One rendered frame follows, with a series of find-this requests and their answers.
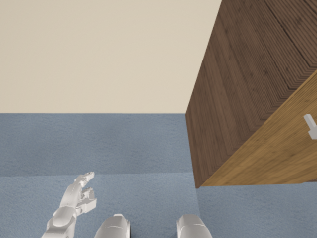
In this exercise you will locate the handle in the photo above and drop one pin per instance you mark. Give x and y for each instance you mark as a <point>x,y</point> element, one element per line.
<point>312,125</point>

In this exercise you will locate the robot thigh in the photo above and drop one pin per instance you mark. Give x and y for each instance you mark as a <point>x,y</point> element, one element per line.
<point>114,227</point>
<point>191,226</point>

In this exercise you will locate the right robot thigh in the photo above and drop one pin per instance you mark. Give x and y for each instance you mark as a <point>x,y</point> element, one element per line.
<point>191,226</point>

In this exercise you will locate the robot left hand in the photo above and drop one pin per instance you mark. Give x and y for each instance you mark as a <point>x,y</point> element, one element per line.
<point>82,201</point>

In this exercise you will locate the wardrobe door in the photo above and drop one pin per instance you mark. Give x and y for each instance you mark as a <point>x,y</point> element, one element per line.
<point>281,151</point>

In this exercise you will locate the left robot thigh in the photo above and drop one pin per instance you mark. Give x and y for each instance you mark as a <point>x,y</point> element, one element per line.
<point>114,227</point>

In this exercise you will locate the robot left forearm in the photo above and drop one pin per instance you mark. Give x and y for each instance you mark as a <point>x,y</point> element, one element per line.
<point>62,224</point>

